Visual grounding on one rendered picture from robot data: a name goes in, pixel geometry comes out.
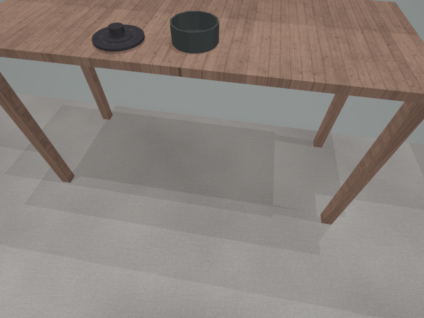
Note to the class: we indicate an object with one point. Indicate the table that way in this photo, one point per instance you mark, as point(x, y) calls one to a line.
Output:
point(360, 48)

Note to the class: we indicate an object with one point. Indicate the knob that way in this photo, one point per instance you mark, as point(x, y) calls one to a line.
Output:
point(116, 29)

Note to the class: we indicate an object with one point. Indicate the lid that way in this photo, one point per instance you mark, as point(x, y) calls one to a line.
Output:
point(132, 37)

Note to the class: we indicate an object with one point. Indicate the pot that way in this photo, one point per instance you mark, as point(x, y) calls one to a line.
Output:
point(194, 31)

